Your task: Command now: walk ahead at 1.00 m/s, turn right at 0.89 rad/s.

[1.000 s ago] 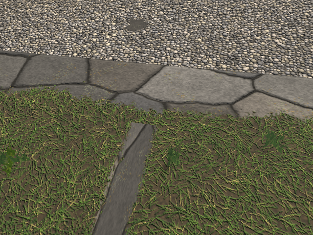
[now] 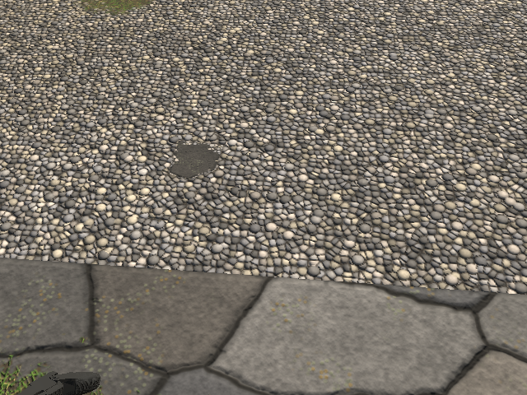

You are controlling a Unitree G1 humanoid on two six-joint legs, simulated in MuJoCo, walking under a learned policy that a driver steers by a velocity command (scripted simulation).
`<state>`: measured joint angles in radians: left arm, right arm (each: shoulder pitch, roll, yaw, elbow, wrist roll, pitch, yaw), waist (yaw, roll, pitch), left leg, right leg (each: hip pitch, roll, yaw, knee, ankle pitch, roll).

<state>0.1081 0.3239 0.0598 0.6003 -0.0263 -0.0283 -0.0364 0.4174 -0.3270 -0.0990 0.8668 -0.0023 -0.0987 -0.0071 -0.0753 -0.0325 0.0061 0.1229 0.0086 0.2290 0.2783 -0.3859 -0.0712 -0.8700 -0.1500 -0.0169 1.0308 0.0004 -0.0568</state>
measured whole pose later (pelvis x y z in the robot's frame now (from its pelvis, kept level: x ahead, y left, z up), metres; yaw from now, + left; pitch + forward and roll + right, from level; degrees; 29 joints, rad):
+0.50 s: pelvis +0.43 -0.06 +0.00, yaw -1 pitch -1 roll -1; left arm 0.41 0.22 0.03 0.81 0.02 -0.13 0.01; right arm 0.17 -0.27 -0.04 0.78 0.04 -0.07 0.04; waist 0.05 0.02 0.01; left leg -0.83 0.08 -0.03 0.80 0.22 0.07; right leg 0.18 0.09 -0.19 0.20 -0.38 -0.07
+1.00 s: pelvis +0.90 -0.04 +0.00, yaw -7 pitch +0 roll +2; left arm 0.16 0.25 0.03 0.74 -0.05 -0.08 -0.03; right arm 0.42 -0.19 -0.02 0.88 -0.02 -0.14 0.00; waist -0.07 -0.04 0.00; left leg 0.17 -0.12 0.16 0.21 -0.39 0.09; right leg -0.86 -0.10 0.04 0.86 0.17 -0.08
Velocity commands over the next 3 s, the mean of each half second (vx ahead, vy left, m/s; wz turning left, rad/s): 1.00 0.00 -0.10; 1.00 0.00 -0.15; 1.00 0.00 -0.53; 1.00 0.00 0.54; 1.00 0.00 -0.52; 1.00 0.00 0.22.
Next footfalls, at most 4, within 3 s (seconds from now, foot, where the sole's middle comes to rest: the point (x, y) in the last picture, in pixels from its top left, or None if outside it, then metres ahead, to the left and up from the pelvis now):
0.12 right None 0.31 -0.11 -0.76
0.64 left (261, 298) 0.78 0.02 -0.76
1.12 right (299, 181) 1.21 -0.14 -0.76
1.54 left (274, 101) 1.66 -0.10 -0.76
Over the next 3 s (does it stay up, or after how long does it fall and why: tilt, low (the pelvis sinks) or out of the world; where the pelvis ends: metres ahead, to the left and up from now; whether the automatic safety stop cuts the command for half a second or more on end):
stays up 2.70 -0.46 0.01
